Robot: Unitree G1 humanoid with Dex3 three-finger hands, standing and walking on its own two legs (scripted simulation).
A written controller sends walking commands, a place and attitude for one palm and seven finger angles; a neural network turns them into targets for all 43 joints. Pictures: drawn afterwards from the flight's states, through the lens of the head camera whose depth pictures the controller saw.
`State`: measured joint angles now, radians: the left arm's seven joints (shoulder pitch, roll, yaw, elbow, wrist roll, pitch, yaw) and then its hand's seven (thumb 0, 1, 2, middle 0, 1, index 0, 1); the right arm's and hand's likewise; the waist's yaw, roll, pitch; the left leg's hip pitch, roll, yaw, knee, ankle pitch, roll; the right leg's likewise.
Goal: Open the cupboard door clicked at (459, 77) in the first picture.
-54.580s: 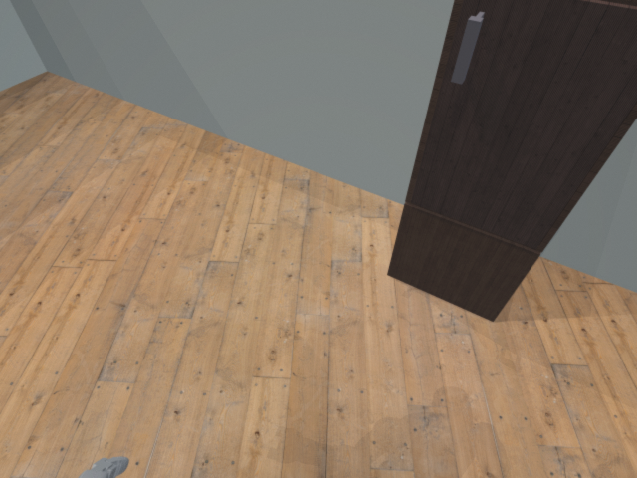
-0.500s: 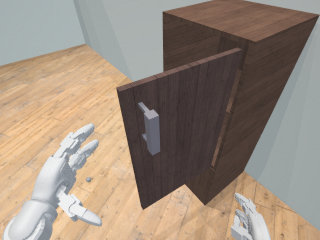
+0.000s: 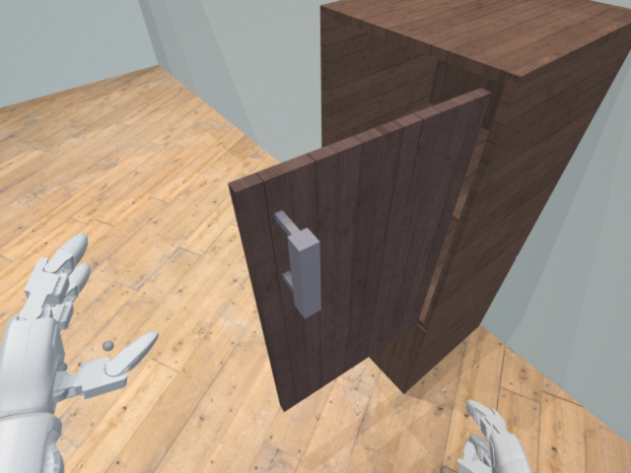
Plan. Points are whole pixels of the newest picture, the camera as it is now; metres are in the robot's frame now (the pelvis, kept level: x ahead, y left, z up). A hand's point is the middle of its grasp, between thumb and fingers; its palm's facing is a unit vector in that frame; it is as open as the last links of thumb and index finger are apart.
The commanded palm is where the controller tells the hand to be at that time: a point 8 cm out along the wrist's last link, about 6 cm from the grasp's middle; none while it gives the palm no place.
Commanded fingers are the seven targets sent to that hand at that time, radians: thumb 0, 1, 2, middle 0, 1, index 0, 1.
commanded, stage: draw the hand back to the body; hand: left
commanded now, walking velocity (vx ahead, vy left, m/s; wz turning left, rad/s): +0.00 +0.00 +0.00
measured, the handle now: (295, 264) +0.32 +0.07 +0.14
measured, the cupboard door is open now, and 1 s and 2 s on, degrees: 85 85 85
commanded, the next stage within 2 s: step back with the hand held close in 0.60 s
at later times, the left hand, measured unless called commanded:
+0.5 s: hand (88, 332) +0.20 +0.25 +0.15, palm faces +0.44 -0.81 -0.38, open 7.5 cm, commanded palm +0.15 +0.30 +0.17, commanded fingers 0.00 0.90 0.90 -0.20 -0.30 -0.20 -0.30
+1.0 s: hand (83, 352) +0.18 +0.25 +0.14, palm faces +0.33 -0.81 -0.48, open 7.4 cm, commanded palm +0.13 +0.30 +0.17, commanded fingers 0.00 0.90 0.90 -0.20 -0.30 -0.20 -0.30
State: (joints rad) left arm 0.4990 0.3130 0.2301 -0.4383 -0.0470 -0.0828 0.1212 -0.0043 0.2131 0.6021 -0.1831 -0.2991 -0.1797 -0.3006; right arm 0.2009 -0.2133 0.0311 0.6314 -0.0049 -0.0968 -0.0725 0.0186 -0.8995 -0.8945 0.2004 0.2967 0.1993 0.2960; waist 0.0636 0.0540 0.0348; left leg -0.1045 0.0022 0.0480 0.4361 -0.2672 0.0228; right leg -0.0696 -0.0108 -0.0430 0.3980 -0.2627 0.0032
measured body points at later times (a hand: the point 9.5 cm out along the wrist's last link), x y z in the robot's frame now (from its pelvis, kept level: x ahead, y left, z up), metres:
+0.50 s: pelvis +0.01 +0.00 +0.00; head +0.00 -0.02 +0.45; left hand +0.17 +0.30 +0.17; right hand +0.20 -0.22 -0.08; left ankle -0.02 +0.10 -0.74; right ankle -0.03 -0.12 -0.74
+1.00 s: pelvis -0.03 +0.00 +0.00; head -0.01 -0.01 +0.45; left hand +0.16 +0.29 +0.17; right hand +0.15 -0.25 -0.08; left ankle -0.01 +0.10 -0.74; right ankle -0.03 -0.12 -0.74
